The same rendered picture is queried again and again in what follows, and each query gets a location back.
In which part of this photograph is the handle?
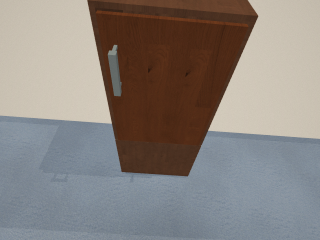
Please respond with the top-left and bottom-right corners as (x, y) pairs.
(108, 45), (122, 97)

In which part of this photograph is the cupboard door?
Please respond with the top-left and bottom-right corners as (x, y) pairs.
(95, 10), (249, 146)

